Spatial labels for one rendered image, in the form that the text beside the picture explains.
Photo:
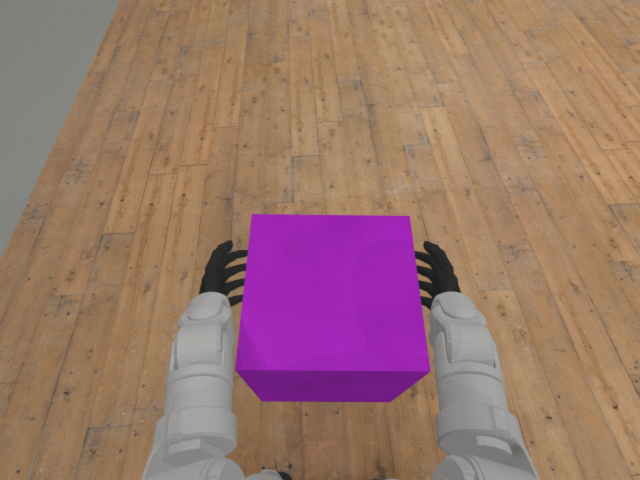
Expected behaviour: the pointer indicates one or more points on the right robot forearm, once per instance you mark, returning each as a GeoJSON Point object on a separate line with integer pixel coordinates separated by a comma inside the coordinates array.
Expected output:
{"type": "Point", "coordinates": [473, 413]}

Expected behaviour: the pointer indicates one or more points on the right robot upper arm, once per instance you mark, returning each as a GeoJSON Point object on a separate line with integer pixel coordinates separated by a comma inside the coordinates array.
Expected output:
{"type": "Point", "coordinates": [463, 466]}

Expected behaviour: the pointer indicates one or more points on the left robot forearm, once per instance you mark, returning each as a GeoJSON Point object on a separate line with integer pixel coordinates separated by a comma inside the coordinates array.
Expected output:
{"type": "Point", "coordinates": [197, 422]}

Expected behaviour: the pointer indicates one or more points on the left robot upper arm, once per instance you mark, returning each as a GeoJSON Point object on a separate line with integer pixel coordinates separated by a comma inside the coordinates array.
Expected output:
{"type": "Point", "coordinates": [213, 468]}

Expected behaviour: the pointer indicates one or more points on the robot right hand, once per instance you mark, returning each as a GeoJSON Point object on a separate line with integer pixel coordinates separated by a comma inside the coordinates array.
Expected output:
{"type": "Point", "coordinates": [441, 275]}

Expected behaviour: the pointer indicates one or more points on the robot left hand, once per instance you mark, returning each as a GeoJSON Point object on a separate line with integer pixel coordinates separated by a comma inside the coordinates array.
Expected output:
{"type": "Point", "coordinates": [216, 275]}

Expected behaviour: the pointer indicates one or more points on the carton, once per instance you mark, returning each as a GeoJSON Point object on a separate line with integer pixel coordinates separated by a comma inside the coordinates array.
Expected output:
{"type": "Point", "coordinates": [331, 309]}

